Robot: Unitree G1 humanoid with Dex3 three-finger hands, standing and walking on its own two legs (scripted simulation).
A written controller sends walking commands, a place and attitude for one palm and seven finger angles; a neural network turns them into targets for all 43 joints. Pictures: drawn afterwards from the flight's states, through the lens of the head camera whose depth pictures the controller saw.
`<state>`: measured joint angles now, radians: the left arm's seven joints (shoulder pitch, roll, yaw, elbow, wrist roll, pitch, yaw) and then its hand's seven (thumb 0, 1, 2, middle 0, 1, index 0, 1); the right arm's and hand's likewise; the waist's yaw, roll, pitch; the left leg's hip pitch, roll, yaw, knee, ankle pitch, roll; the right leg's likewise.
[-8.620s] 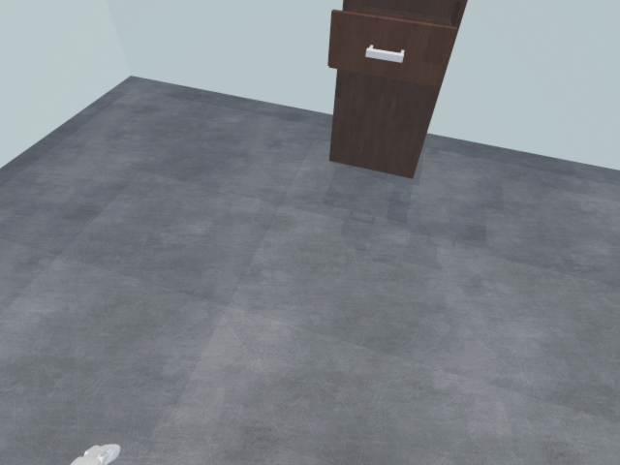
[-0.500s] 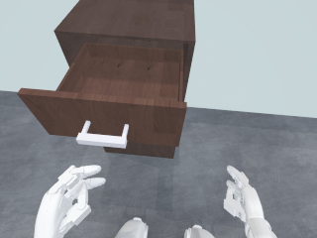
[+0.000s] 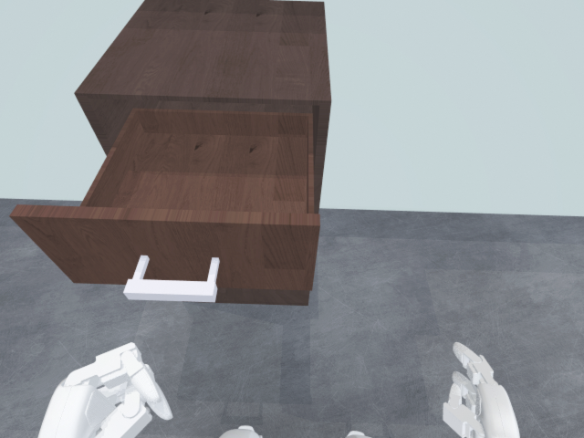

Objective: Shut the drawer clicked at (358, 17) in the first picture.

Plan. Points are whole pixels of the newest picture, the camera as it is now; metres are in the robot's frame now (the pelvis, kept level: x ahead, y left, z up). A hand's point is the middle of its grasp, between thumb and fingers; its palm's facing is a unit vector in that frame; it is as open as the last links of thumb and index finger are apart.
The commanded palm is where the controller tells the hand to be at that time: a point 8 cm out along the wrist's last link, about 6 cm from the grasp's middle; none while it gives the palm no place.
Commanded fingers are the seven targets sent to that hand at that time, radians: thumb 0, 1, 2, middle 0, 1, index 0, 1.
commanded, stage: raise the hand and make a fist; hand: left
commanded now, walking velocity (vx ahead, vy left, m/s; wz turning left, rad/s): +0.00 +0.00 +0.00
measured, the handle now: (175, 277) +0.33 +0.19 +0.02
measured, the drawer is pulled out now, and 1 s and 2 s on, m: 0.27 0.27 0.27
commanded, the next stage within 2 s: bring the fist close to the handle in 0.82 s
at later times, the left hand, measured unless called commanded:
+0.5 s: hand (130, 414) +0.14 +0.16 +0.12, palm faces +0.07 -1.00 -0.03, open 3.2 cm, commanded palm +0.09 +0.21 +0.12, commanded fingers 0.00 0.90 0.90 -1.40 -1.60 -1.40 -1.60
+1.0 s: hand (135, 418) +0.14 +0.16 +0.11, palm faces +0.07 -1.00 -0.03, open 3.3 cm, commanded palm +0.09 +0.21 +0.11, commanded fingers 0.00 0.90 0.90 -1.40 -1.60 -1.40 -1.60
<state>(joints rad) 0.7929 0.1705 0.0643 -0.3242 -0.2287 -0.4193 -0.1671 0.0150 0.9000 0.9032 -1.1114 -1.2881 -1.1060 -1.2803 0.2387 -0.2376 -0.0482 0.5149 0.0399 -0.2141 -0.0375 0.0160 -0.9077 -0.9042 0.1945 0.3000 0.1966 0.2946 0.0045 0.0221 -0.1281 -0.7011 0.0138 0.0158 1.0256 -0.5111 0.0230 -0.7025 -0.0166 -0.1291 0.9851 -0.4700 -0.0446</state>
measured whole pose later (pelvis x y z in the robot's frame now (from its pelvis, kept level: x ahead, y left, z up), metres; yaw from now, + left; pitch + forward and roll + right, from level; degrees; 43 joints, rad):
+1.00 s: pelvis +0.00 +0.01 +0.01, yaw +0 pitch +7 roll -2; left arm 0.88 0.16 -0.01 -0.50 -0.18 -0.30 -0.11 0.01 0.90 0.90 -1.40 -1.60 -1.40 -1.60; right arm 0.25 -0.21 0.02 0.46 0.04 -0.22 -0.01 0.02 -0.90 -0.90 0.20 0.30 0.20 0.30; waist 0.03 0.05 -0.13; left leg -0.61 0.00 0.02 0.98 -0.50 0.04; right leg -0.61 -0.02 -0.12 0.93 -0.45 -0.02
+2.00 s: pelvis +0.00 +0.01 -0.03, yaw -1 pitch +17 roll -2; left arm 0.47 0.16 0.02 -0.11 -0.16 -0.42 -0.06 0.02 0.90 0.90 -1.40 -1.60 -1.40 -1.60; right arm 0.22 -0.23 0.01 0.48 0.00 -0.13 -0.01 0.01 -0.91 -0.90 0.20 0.30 0.20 0.30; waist -0.02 0.02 -0.16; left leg -0.93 0.02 0.02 1.20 -0.58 0.03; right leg -0.93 -0.02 -0.12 1.15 -0.53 -0.04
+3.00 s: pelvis +0.00 +0.01 -0.03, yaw +0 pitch +17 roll -2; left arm 0.24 0.18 0.02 0.05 -0.15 -0.40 -0.03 -0.02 0.83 0.92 -1.40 -1.60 -1.40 -1.60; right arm 0.23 -0.25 0.02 0.51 0.00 -0.09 -0.01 0.01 -0.91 -0.90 0.20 0.30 0.20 0.30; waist -0.02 0.03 -0.15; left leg -0.92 0.01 0.02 1.17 -0.56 0.04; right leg -0.92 -0.03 -0.12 1.12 -0.51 -0.03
